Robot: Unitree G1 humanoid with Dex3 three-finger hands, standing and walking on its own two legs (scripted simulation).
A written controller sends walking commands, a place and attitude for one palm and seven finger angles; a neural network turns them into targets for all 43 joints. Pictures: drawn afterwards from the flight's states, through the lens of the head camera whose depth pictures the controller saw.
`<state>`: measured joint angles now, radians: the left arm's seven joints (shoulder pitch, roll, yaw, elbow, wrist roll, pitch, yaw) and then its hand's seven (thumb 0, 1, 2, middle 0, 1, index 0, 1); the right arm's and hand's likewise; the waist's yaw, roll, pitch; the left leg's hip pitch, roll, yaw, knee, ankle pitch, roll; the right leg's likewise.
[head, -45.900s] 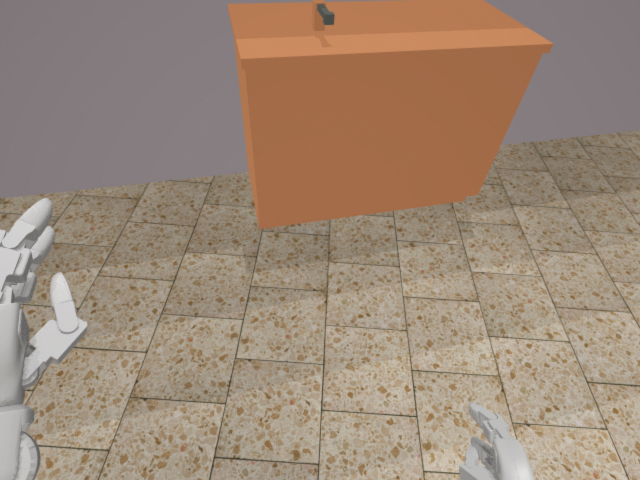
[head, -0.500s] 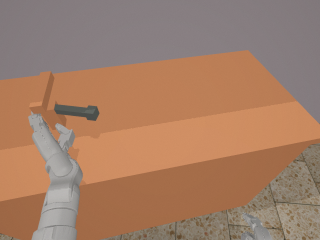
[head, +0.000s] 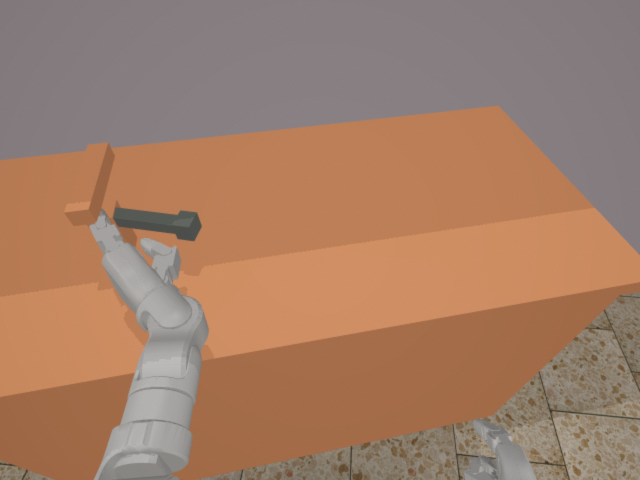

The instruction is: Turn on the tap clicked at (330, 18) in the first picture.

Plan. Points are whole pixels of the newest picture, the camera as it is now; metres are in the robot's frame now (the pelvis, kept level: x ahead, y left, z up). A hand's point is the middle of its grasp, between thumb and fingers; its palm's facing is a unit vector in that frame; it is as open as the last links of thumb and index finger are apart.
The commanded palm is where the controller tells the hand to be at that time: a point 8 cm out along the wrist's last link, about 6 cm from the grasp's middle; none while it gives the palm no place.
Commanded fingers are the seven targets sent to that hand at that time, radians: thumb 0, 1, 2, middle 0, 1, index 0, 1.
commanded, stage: push the lever round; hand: left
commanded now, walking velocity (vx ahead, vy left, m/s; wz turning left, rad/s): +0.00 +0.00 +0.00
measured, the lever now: (187, 225) +0.41 +0.22 +0.09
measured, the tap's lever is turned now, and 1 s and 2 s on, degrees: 70 71 74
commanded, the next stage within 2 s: none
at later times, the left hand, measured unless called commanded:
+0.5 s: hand (186, 243) +0.38 +0.21 +0.09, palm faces +0.83 -0.56 -0.09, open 8.0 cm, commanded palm +0.35 +0.22 +0.08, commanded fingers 0.00 0.90 0.90 -0.15 -0.15 -0.15 -0.15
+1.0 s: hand (189, 240) +0.39 +0.21 +0.08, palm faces +0.84 -0.54 -0.08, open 8.1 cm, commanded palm +0.37 +0.23 +0.08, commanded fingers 0.00 0.90 0.90 -0.15 -0.15 -0.15 -0.15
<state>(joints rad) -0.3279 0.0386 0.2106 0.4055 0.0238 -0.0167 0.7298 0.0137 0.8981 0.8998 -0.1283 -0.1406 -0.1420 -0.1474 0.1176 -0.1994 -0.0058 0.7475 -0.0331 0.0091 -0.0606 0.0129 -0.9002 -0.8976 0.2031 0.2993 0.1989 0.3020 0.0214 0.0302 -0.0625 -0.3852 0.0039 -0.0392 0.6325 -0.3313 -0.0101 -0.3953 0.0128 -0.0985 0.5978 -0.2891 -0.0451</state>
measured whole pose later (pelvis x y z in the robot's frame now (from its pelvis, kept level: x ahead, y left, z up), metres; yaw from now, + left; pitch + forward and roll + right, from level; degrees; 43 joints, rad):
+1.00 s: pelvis -0.01 -0.02 +0.00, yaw +0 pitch +6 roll +0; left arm -0.52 0.04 0.29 0.67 0.07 -0.12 0.88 0.01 0.92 0.92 -0.01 -0.11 -0.07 -0.11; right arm 0.13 -0.20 -0.02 0.80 -0.04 0.03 -0.06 0.01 -0.90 -0.90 0.20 0.30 0.20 0.30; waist -0.01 0.02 -0.07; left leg -0.43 0.02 -0.06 0.64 -0.32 -0.03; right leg -0.44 0.03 -0.12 0.60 -0.28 -0.07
